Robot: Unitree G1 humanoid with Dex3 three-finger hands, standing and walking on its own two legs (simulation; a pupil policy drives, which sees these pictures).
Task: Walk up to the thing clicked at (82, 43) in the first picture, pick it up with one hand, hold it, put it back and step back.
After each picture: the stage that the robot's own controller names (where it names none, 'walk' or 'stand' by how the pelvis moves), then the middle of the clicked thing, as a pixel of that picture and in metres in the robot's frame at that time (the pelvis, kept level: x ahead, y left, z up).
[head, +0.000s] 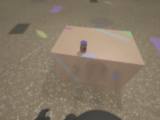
stand; (83, 47) +0.70 +0.09 -0.04
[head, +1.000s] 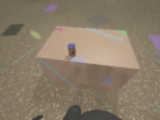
walk; (71, 50) +0.59 +0.21 -0.02
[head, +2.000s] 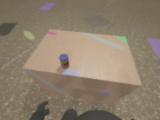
stand; (64, 61) +0.45 +0.22 -0.02
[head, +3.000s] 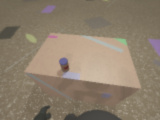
stand; (64, 65) +0.43 +0.22 -0.04
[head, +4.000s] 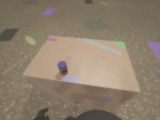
stand; (63, 68) +0.41 +0.23 -0.04
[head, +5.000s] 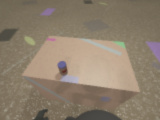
stand; (62, 68) +0.41 +0.23 -0.04
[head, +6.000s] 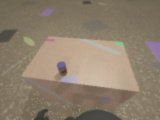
rise first; (62, 69) +0.41 +0.23 -0.04
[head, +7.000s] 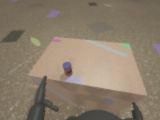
rise first; (67, 69) +0.41 +0.21 -0.04
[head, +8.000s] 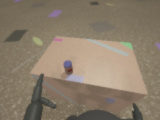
go down; (68, 67) +0.42 +0.21 -0.04
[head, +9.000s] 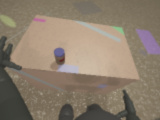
go down; (60, 56) +0.44 +0.19 +0.00
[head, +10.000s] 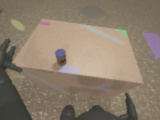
go down; (61, 57) +0.44 +0.20 +0.01
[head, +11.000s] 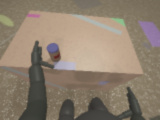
close in; (54, 53) +0.44 +0.21 +0.04
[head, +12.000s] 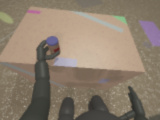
lift; (54, 46) +0.48 +0.21 +0.06
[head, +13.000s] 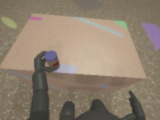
lift; (53, 61) +0.39 +0.22 +0.05
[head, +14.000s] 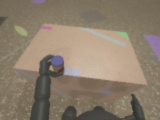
lift; (58, 66) +0.34 +0.20 +0.09
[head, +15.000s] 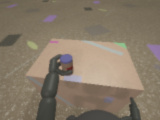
hold; (67, 65) +0.32 +0.15 +0.16
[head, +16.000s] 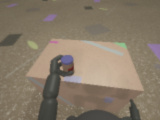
hold; (68, 66) +0.32 +0.14 +0.15
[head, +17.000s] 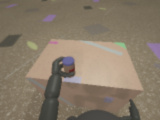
hold; (69, 67) +0.32 +0.14 +0.13
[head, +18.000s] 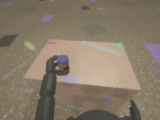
crouch; (63, 65) +0.33 +0.17 +0.13
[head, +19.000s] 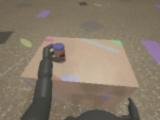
lower; (59, 53) +0.41 +0.20 +0.15
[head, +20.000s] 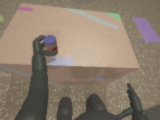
lower; (51, 46) +0.48 +0.20 +0.06
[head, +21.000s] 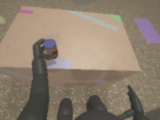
lower; (51, 49) +0.46 +0.20 +0.06
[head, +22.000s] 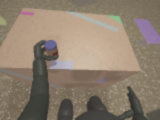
lower; (52, 50) +0.46 +0.20 +0.05
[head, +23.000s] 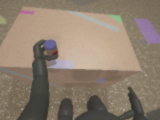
lower; (51, 50) +0.46 +0.20 +0.05
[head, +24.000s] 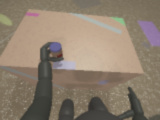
open; (57, 52) +0.45 +0.19 +0.05
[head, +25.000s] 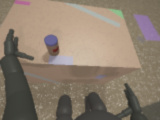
sink last; (52, 46) +0.46 +0.19 +0.06
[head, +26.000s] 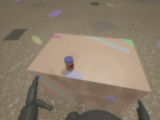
sink last; (69, 63) +0.44 +0.19 +0.01
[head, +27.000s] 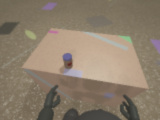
stand; (68, 61) +0.44 +0.19 +0.01
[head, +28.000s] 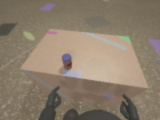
stand; (67, 62) +0.43 +0.19 +0.02
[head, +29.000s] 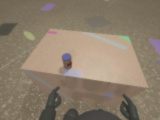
stand; (67, 61) +0.43 +0.19 +0.02
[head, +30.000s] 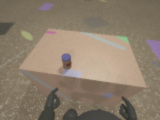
stand; (66, 61) +0.43 +0.19 +0.02
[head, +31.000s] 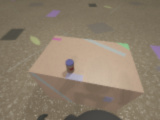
stand; (70, 66) +0.44 +0.18 -0.04
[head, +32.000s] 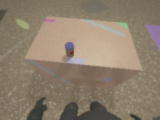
walk; (69, 50) +0.52 +0.17 -0.03
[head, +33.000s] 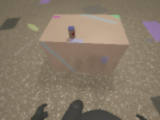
walk; (71, 32) +0.80 +0.24 -0.02
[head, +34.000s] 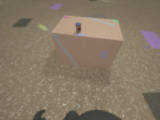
stand; (78, 28) +1.05 +0.21 -0.03
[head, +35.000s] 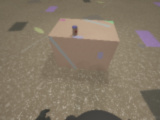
stand; (74, 30) +1.04 +0.23 -0.05
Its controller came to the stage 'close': yes
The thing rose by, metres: 0.18
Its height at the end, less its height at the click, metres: +0.00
